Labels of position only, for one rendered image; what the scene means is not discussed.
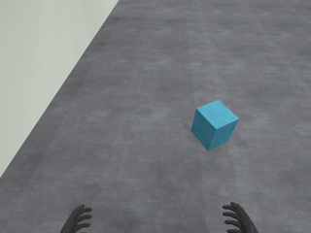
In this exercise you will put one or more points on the robot left hand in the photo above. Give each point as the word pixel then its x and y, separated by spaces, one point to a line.
pixel 71 225

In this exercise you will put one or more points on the robot right hand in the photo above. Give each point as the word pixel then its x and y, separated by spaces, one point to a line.
pixel 244 222

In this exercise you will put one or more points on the carton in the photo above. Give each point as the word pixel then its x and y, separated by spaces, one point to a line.
pixel 213 124

